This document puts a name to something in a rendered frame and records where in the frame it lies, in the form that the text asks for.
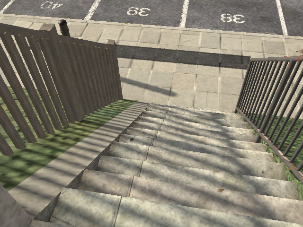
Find stairs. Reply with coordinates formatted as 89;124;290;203
49;102;303;227

